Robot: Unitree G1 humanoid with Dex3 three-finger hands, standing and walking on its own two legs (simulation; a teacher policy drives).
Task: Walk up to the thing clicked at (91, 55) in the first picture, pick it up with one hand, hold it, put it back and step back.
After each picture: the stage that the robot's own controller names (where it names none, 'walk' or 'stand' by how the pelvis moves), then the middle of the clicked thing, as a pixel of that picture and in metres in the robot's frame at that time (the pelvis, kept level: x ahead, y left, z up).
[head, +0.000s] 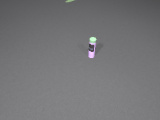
stand; (92, 48) +1.29 -0.14 -0.65
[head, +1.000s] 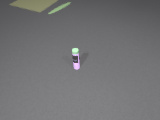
walk; (76, 59) +1.18 +0.14 -0.63
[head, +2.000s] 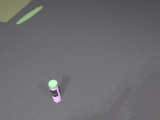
walk; (55, 91) +0.72 +0.26 -0.65
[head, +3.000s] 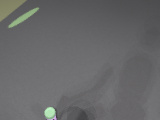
stand; (51, 119) +0.46 +0.20 -0.62
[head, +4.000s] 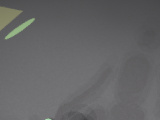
stand; out of the picture +0.43 +0.21 -0.66
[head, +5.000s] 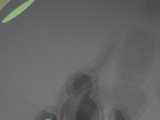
walk; out of the picture +0.32 +0.21 -0.62
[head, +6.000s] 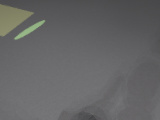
walk; out of the picture +0.41 +0.21 -0.64
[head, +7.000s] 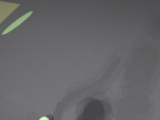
walk; out of the picture +0.40 +0.26 -0.62
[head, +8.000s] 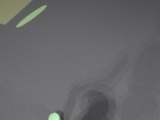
stand; out of the picture +0.40 +0.20 -0.61
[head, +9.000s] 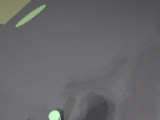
stand; out of the picture +0.42 +0.19 -0.61
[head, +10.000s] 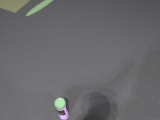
stand; (62, 109) +0.46 +0.18 -0.60
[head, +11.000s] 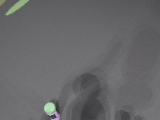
walk; (52, 112) +0.41 +0.22 -0.63
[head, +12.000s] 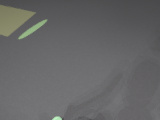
stand; out of the picture +0.45 +0.18 -0.65
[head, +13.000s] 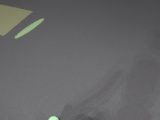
stand; out of the picture +0.45 +0.19 -0.66
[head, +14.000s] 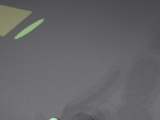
stand; out of the picture +0.44 +0.19 -0.66
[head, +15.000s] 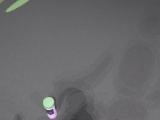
go down; (50, 108) +0.47 +0.18 -0.60
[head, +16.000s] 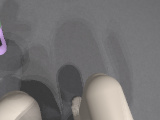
go down; out of the picture +0.54 +0.21 -0.23
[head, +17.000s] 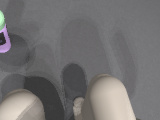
close in; out of the picture +0.54 +0.20 -0.24
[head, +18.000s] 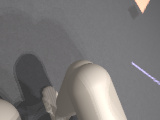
close in; out of the picture +0.53 +0.24 -0.18
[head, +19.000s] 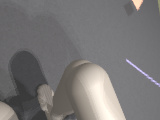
close; out of the picture +0.52 +0.25 -0.19
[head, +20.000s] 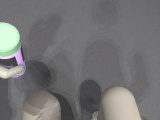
lift; (10, 56) +0.41 +0.22 -0.04
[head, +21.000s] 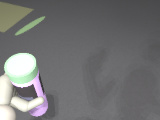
hold; (31, 89) +0.31 +0.16 +0.09
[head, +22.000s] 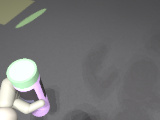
hold; (33, 92) +0.32 +0.16 +0.05
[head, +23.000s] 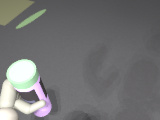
hold; (34, 93) +0.32 +0.16 +0.05
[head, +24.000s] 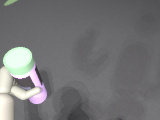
crouch; (29, 80) +0.37 +0.16 +0.01
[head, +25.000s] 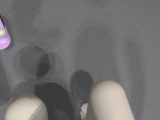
lower; out of the picture +0.53 +0.19 -0.03
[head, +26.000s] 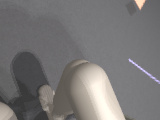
lower; out of the picture +0.50 +0.24 -0.18
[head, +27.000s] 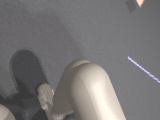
lower; out of the picture +0.51 +0.24 -0.19
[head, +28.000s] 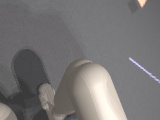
lower; out of the picture +0.50 +0.24 -0.19
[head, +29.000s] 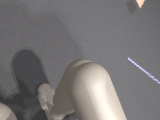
lower; out of the picture +0.50 +0.24 -0.19
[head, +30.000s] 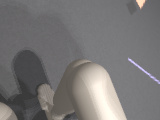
draw back; out of the picture +0.51 +0.23 -0.19
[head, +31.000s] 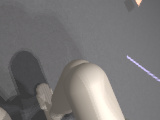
rise; out of the picture +0.50 +0.24 -0.19
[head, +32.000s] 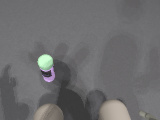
walk; (47, 69) +0.50 +0.14 -0.38
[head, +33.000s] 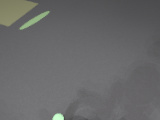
stand; out of the picture +0.44 +0.14 -0.59
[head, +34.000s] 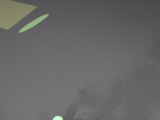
stand; out of the picture +0.44 +0.14 -0.60
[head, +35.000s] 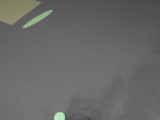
stand; out of the picture +0.44 +0.14 -0.61
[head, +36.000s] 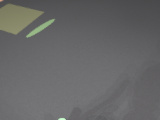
stand; out of the picture +0.45 +0.15 -0.65
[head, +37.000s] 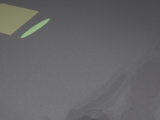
stand; out of the picture +0.43 +0.17 -0.66
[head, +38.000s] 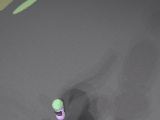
walk; (59, 110) +0.46 +0.15 -0.65
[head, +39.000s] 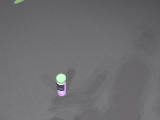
walk; (61, 85) +0.65 +0.11 -0.63
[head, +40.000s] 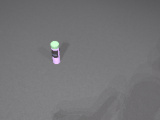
walk; (55, 53) +0.96 +0.21 -0.64
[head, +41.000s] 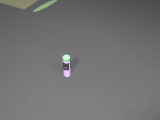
stand; (66, 66) +1.04 +0.14 -0.64
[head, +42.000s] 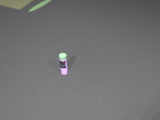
stand; (63, 64) +1.06 +0.16 -0.66
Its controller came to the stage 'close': yes
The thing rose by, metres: 0.69
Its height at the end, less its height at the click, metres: +0.00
